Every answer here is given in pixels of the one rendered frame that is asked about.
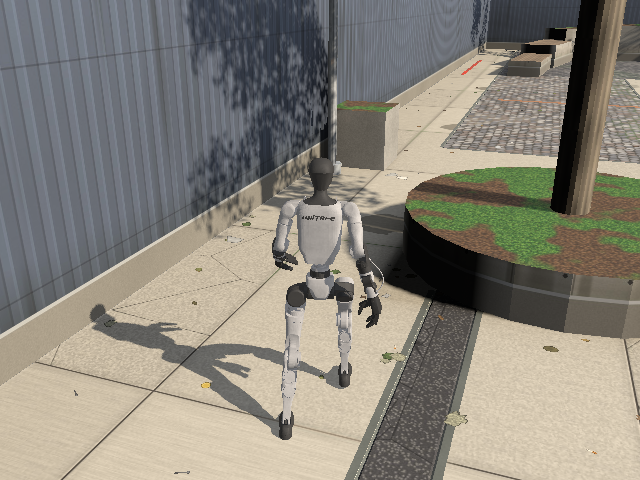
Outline robot right thigh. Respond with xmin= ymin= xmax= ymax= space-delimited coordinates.
xmin=334 ymin=277 xmax=354 ymax=329

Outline left robot forearm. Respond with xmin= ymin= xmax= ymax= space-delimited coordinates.
xmin=272 ymin=237 xmax=285 ymax=262

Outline right robot upper arm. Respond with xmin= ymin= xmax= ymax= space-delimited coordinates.
xmin=341 ymin=201 xmax=365 ymax=259

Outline left robot upper arm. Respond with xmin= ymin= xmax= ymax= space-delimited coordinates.
xmin=273 ymin=200 xmax=300 ymax=252

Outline robot right hand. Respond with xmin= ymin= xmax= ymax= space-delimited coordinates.
xmin=358 ymin=294 xmax=382 ymax=328

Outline robot left hand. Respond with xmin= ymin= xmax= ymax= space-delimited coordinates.
xmin=275 ymin=252 xmax=298 ymax=271

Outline right robot foot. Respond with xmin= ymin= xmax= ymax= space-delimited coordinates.
xmin=338 ymin=362 xmax=352 ymax=387

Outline right robot forearm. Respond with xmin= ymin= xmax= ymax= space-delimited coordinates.
xmin=356 ymin=243 xmax=379 ymax=298

